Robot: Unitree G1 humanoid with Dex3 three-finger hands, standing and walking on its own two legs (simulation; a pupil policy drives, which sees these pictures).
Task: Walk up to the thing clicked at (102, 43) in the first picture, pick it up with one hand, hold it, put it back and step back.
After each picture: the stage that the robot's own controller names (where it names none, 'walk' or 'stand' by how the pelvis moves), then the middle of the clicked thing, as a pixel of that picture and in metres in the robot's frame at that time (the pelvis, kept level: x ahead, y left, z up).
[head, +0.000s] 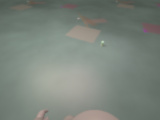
stand; (102, 43) +1.83 -0.34 -0.72
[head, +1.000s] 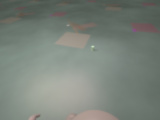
walk; (92, 48) +1.70 +0.05 -0.70
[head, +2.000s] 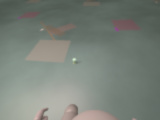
walk; (74, 61) +1.10 +0.33 -0.72
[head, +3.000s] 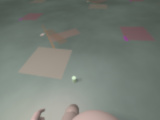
walk; (74, 79) +0.69 +0.26 -0.72
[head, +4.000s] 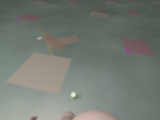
walk; (73, 96) +0.47 +0.15 -0.70
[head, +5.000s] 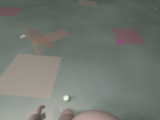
stand; (66, 99) +0.34 +0.22 -0.70
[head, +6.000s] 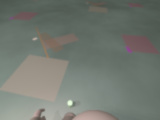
stand; (70, 104) +0.32 +0.18 -0.71
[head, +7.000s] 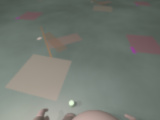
stand; (71, 104) +0.32 +0.18 -0.72
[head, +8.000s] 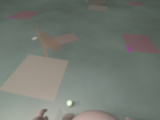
stand; (69, 104) +0.31 +0.19 -0.72
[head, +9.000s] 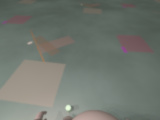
stand; (68, 108) +0.28 +0.20 -0.72
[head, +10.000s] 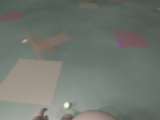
stand; (67, 106) +0.28 +0.22 -0.72
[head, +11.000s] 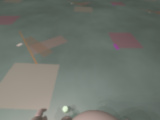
stand; (65, 109) +0.26 +0.22 -0.72
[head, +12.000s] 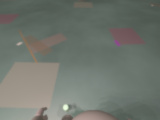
stand; (66, 108) +0.25 +0.23 -0.72
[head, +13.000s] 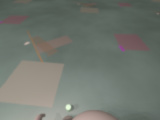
stand; (68, 108) +0.28 +0.19 -0.72
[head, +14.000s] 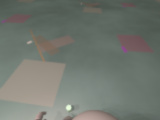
stand; (69, 108) +0.28 +0.18 -0.72
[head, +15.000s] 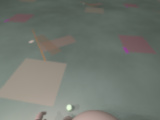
stand; (69, 108) +0.28 +0.18 -0.73
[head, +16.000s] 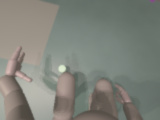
go down; (62, 69) +0.36 +0.22 -0.36
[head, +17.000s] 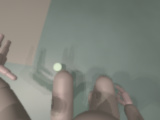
go down; (58, 68) +0.36 +0.24 -0.30
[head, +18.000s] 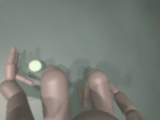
close in; (35, 67) +0.33 +0.27 -0.22
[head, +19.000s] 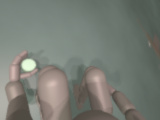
close; (28, 66) +0.34 +0.27 -0.21
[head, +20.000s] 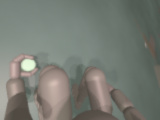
lift; (27, 66) +0.33 +0.27 -0.22
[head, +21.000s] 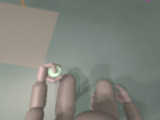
lift; (55, 73) +0.30 +0.23 -0.05
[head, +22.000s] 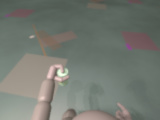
lift; (63, 77) +0.32 +0.17 +0.03
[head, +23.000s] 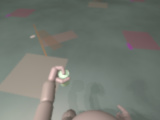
hold; (64, 78) +0.32 +0.17 +0.01
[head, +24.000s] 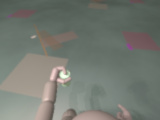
hold; (65, 78) +0.32 +0.16 +0.00
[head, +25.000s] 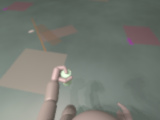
crouch; (66, 77) +0.33 +0.15 -0.02
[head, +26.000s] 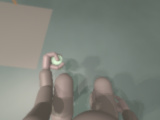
lower; (57, 62) +0.39 +0.21 -0.10
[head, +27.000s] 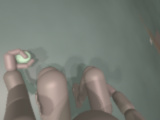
lower; (24, 60) +0.37 +0.29 -0.22
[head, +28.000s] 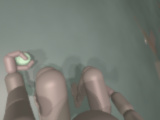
lower; (23, 62) +0.37 +0.29 -0.22
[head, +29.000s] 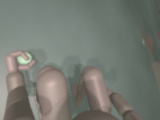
lower; (24, 61) +0.36 +0.29 -0.22
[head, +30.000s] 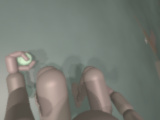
lower; (24, 62) +0.36 +0.29 -0.22
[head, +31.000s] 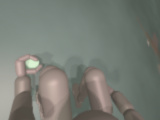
loosen; (31, 65) +0.34 +0.26 -0.22
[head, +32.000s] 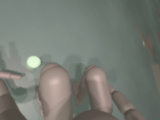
withdraw; (32, 63) +0.35 +0.25 -0.22
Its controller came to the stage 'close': yes
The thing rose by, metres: 0.71
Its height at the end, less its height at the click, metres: +0.00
